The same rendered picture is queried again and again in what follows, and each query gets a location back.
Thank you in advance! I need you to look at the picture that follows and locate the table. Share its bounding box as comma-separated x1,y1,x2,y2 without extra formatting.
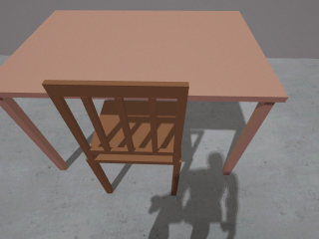
0,10,289,175

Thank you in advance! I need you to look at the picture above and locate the chair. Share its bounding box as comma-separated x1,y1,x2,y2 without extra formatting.
42,80,189,196

